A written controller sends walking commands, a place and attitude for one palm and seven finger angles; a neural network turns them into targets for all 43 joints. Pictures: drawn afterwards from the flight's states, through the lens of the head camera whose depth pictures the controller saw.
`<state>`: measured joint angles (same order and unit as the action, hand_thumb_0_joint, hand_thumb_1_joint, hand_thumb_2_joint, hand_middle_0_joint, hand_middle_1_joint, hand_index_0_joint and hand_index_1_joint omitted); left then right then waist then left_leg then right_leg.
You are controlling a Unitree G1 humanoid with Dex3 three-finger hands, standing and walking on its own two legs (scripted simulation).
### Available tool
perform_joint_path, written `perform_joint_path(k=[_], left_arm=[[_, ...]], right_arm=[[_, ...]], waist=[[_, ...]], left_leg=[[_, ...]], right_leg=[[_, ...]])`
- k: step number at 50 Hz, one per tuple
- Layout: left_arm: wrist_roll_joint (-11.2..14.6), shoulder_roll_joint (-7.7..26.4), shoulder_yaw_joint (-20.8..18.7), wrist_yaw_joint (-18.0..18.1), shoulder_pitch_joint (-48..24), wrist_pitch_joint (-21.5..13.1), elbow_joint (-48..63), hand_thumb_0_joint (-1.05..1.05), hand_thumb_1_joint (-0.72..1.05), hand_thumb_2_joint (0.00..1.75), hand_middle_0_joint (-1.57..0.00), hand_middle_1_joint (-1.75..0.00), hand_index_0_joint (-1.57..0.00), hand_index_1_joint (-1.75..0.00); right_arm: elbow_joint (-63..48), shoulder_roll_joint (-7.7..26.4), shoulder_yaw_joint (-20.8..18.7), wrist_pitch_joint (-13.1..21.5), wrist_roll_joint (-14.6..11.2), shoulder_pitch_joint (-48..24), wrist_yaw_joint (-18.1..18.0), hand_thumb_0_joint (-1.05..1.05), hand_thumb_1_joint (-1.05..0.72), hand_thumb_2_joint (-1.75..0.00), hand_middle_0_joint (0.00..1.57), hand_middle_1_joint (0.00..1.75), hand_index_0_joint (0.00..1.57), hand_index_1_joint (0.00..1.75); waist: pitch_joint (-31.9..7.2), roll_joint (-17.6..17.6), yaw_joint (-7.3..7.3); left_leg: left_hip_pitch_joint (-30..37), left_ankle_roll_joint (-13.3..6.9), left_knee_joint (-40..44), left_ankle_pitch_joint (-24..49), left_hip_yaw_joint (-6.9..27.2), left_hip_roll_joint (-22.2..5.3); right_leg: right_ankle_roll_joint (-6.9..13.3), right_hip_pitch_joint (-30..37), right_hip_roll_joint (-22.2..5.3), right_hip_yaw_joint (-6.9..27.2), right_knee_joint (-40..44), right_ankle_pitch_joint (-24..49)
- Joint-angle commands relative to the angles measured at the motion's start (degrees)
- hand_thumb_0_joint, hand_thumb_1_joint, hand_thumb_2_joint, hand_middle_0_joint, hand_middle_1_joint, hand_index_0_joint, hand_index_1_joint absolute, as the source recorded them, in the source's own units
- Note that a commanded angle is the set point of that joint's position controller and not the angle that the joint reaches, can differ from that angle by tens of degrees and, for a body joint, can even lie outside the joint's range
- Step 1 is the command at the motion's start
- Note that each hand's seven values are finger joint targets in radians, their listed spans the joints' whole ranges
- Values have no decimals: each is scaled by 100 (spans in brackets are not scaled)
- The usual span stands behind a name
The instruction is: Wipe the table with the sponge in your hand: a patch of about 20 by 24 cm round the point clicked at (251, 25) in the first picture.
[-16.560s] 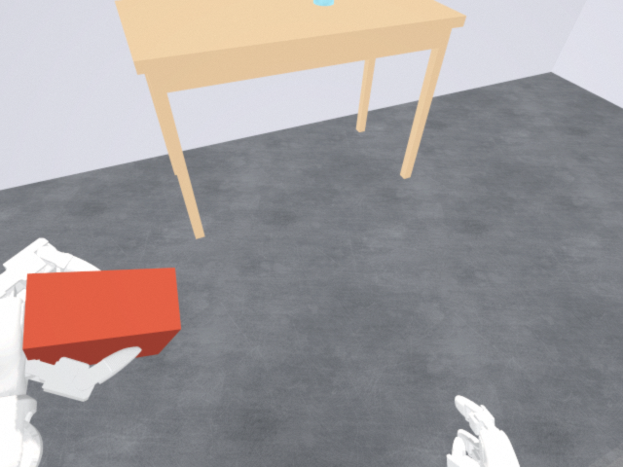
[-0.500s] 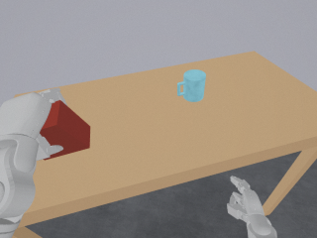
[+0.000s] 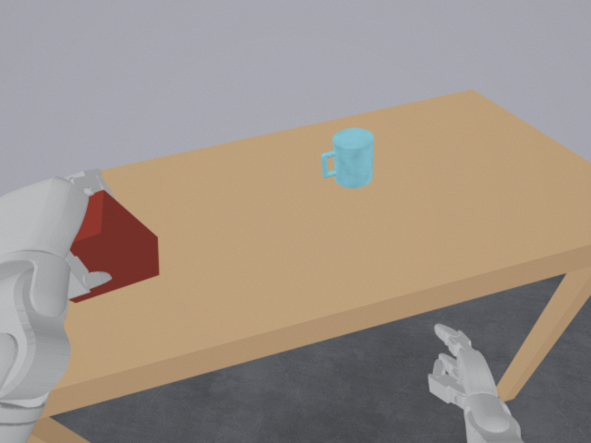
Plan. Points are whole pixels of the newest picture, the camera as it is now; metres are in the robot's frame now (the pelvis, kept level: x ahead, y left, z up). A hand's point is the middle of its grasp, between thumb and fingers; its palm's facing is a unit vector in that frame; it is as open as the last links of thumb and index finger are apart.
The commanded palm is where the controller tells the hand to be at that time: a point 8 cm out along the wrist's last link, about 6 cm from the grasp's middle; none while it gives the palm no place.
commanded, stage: turn the palm down, sponge in hand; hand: left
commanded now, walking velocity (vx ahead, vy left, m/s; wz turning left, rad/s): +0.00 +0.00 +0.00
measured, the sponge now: (98, 257) +0.25 +0.30 +0.18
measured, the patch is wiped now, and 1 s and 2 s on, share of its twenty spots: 0.00 0.00 0.00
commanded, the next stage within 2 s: move the sponge above the wiping area in 0.04 s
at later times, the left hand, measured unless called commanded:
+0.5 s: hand (88, 258) +0.24 +0.30 +0.19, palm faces +0.21 -0.08 -0.97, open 9.8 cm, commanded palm +0.19 +0.29 +0.25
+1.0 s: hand (104, 269) +0.24 +0.29 +0.16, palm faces +0.15 -0.09 -0.98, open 9.8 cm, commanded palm +0.20 +0.29 +0.24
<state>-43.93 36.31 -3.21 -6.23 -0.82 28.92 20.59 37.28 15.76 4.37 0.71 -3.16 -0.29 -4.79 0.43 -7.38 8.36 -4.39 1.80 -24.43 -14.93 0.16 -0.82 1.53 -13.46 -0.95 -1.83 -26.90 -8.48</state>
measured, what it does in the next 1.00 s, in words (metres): stands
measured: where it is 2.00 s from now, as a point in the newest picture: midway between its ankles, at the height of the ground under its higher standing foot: outside the picture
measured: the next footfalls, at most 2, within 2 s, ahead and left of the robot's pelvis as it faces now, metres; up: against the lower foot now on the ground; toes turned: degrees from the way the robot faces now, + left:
none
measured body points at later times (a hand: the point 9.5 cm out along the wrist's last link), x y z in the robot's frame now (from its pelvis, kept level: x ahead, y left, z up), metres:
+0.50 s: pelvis -0.01 +0.01 +0.00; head -0.04 -0.05 +0.44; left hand +0.22 +0.30 +0.24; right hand +0.26 -0.18 -0.07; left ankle -0.01 +0.15 -0.74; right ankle +0.07 -0.10 -0.74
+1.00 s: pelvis +0.00 +0.02 +0.00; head -0.03 -0.04 +0.45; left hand +0.23 +0.29 +0.22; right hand +0.27 -0.16 -0.06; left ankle -0.01 +0.15 -0.74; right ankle +0.07 -0.10 -0.74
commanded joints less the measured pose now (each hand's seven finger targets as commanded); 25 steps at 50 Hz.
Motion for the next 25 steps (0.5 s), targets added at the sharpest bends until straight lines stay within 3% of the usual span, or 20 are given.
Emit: perform_joint_path(k=[1, 2, 3, 6, 7, 8, 11, 12, 13, 15, 17, 19, 21, 22, 23, 24, 25], left_arm=[[-45, 1151, -693, 61, -932, -57, 804, 0, 10, 130, -120, -160, -120, -160], [-61, 1172, -774, 59, -914, -25, 873, 0, 10, 130, -120, -160, -120, -160], [-42, 1124, -667, 47, -934, -54, 956, 0, 10, 130, -120, -160, -120, -160], [-206, 1522, -932, 128, -1122, -179, 1296, 0, 10, 130, -120, -160, -120, -160], [-263, 1756, -1165, 188, -1248, -169, 1417, 0, 10, 130, -120, -160, -120, -160], [-308, 1738, -1111, 237, -1384, -191, 1284, 0, 10, 130, -120, -160, -120, -160], [-357, 1661, -1059, 322, -1492, -260, 1008, 0, 10, 130, -120, -160, -120, -160], [-373, 1801, -1214, 349, -1548, -230, 1006, 0, 10, 130, -120, -160, -120, -160], [-334, 1523, -947, 343, -1632, -226, 856, 0, 10, 130, -120, -160, -120, -160], [-268, 1347, -803, 304, -1505, -231, 706, 0, 10, 130, -120, -160, -120, -160], [-233, 1243, -769, 248, -1467, -159, 508, 0, 10, 130, -120, -160, -120, -160], [-216, 1205, -691, 183, -1315, -174, 432, 0, 10, 130, -120, -160, -120, -160], [-225, 1074, -513, 128, -1326, -189, 612, 0, 10, 130, -120, -160, -120, -160], [-261, 1122, -603, 125, -1335, -167, 696, 0, 10, 130, -120, -160, -120, -160], [-246, 1073, -491, 116, -1393, -178, 707, 0, 10, 130, -120, -160, -120, -160], [-315, 1167, -541, 132, -1441, -196, 608, 0, 10, 130, -120, -160, -120, -160], [-370, 1149, -465, 128, -1563, -223, 643, 0, 10, 130, -120, -160, -120, -160]], right_arm=[[-1203, 471, -231, 320, -46, -1346, -95, 0, -90, -90, 20, 30, 20, 30], [-1284, 398, -172, 394, -83, -1632, -80, 0, -90, -90, 20, 30, 20, 30], [-1287, 466, -208, 382, -39, -1454, -98, 0, -90, -90, 20, 30, 20, 30], [-1280, 463, -231, 384, 12, -1404, -115, 0, -90, -90, 20, 30, 20, 30], [-1317, 421, -192, 459, 7, -1663, -106, 0, -90, -90, 20, 30, 20, 30], [-1271, 463, -220, 451, 62, -1456, -113, 0, -90, -90, 20, 30, 20, 30], [-1149, 443, -251, 422, 57, -1306, -111, 0, -90, -90, 20, 30, 20, 30], [-1165, 423, -227, 476, 17, -1540, -99, 0, -90, -90, 20, 30, 20, 30], [-1138, 455, -247, 461, 57, -1394, -113, 0, -90, -90, 20, 30, 20, 30], [-1088, 469, -259, 422, 27, -1380, -101, 0, -90, -90, 20, 30, 20, 30], [-1125, 403, -219, 480, -43, -1592, -112, 0, -90, -90, 20, 30, 20, 30], [-1083, 467, -255, 435, -31, -1332, -127, 0, -90, -90, 20, 30, 20, 30], [-1145, 463, -243, 420, -37, -1382, -138, 0, -90, -90, 20, 30, 20, 30], [-1216, 385, -192, 500, -62, -1623, -130, 0, -90, -90, 20, 30, 20, 30], [-1183, 459, -214, 482, -15, -1459, -150, 0, -90, -90, 20, 30, 20, 30], [-1122, 435, -208, 472, -23, -1379, -153, 0, -90, -90, 20, 30, 20, 30], [-1123, 478, -218, 454, 9, -1396, -155, 0, -90, -90, 20, 30, 20, 30]], waist=[[-933, 840, -17], [-873, 829, 0], [-986, 847, -7], [-1264, 541, 51], [-1246, 375, 102], [-1346, 390, 102], [-1172, 406, 80], [-1093, 389, 105], [-1103, 452, 68], [-948, 466, 43], [-684, 561, 11], [-831, 722, -6], [-879, 646, -13], [-865, 515, 7], [-1008, 469, 5], [-893, 581, -21], [-956, 433, -29]], left_leg=[[-829, -319, 365, 553, 25, 185], [-840, -300, 321, 457, 44, 208], [-868, -331, 272, 456, -11, 197], [-783, -329, 290, 574, 44, 230], [-775, -299, 248, 528, 81, 251], [-825, -311, 219, 664, 39, 237], [-758, -287, 303, 758, 86, 231], [-737, -277, 285, 663, 119, 263], [-786, -288, 274, 715, 58, 217], [-759, -279, 360, 634, 76, 203], [-840, -260, 368, 367, 87, 221], [-855, -291, 373, 406, 55, 194], [-865, -305, 442, 303, 65, 203], [-858, -287, 440, 185, 86, 216], [-875, -307, 406, 252, 37, 191], [-885, -298, 465, 226, 80, 196], [-873, -302, 512, 184, 104, 194]], right_leg=[[20, 972, -137, 580, 570, -727], [72, 878, -62, 770, 631, -947], [34, 959, -142, 620, 569, -942], [59, 1069, -149, 681, 441, -846], [144, 1049, -74, 939, 478, -999], [136, 1173, -146, 750, 377, -862], [139, 1067, -121, 766, 430, -686], [203, 972, -25, 952, 507, -892], [172, 1053, -129, 749, 424, -749], [131, 947, -124, 662, 485, -723], [158, 727, -58, 829, 597, -1031], [82, 835, -122, 603, 501, -895], [53, 861, -120, 501, 471, -857], [118, 806, -48, 685, 507, -1014], [95, 931, -130, 500, 393, -902], [77, 847, -95, 477, 407, -929], [96, 897, -85, 466, 408, -852]])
